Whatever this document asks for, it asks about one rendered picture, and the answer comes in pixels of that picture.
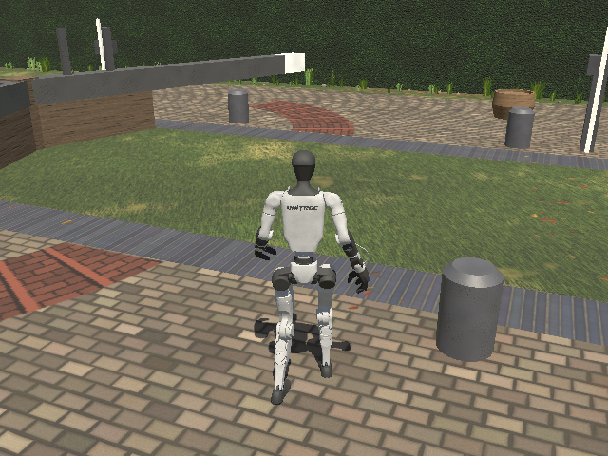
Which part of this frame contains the robot right foot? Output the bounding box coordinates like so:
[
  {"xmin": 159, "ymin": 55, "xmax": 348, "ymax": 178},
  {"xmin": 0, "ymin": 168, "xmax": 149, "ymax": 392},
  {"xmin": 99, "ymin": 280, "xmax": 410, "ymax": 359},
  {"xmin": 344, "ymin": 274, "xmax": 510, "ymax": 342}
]
[{"xmin": 318, "ymin": 355, "xmax": 332, "ymax": 378}]

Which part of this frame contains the robot left foot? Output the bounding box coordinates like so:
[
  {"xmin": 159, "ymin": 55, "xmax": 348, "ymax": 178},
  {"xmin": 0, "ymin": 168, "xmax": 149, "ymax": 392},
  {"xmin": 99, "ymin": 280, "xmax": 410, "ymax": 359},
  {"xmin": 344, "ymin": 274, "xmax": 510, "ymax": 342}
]
[{"xmin": 271, "ymin": 379, "xmax": 291, "ymax": 404}]

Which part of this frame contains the robot right upper arm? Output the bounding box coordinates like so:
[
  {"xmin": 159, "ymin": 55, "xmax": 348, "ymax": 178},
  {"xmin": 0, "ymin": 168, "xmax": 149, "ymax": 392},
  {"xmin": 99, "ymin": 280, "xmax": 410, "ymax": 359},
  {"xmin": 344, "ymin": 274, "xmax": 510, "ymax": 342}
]
[{"xmin": 323, "ymin": 192, "xmax": 351, "ymax": 246}]

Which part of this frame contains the robot right hand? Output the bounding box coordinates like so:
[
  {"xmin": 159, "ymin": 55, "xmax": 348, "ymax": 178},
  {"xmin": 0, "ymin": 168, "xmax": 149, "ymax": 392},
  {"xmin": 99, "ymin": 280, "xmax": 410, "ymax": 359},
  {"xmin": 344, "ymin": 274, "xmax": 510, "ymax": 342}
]
[{"xmin": 348, "ymin": 267, "xmax": 370, "ymax": 294}]

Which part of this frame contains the robot right forearm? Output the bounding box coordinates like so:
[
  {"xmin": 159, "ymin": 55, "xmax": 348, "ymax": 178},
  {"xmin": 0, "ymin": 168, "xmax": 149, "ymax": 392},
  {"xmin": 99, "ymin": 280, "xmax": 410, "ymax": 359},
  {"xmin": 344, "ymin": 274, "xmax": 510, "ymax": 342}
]
[{"xmin": 342, "ymin": 230, "xmax": 366, "ymax": 273}]

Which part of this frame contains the robot left upper arm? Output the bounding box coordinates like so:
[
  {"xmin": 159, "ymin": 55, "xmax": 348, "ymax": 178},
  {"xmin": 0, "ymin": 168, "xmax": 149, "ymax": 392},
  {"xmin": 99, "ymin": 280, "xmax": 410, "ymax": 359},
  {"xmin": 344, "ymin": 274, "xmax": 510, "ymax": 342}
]
[{"xmin": 258, "ymin": 191, "xmax": 284, "ymax": 241}]

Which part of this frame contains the robot left hand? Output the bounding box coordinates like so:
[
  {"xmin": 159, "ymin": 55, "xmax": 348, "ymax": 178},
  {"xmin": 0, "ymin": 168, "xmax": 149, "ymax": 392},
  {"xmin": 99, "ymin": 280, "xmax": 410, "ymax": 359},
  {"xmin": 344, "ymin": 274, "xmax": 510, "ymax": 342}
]
[{"xmin": 255, "ymin": 244, "xmax": 276, "ymax": 260}]

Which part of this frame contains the robot foot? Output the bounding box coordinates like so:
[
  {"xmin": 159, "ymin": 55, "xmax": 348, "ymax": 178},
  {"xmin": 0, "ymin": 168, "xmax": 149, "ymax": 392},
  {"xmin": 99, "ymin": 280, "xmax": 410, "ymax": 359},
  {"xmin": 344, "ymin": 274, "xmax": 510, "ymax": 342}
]
[
  {"xmin": 318, "ymin": 355, "xmax": 332, "ymax": 378},
  {"xmin": 271, "ymin": 379, "xmax": 291, "ymax": 404}
]

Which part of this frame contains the robot left forearm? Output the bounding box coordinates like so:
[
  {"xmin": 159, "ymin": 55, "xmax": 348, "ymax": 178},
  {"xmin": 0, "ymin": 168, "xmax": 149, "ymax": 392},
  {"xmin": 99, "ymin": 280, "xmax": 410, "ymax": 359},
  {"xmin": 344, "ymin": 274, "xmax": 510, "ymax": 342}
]
[{"xmin": 255, "ymin": 226, "xmax": 269, "ymax": 252}]

